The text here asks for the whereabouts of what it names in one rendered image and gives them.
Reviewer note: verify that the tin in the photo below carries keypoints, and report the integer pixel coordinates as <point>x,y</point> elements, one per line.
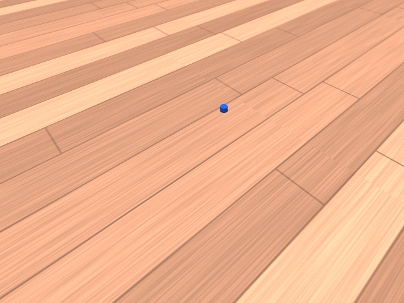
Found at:
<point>223,108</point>

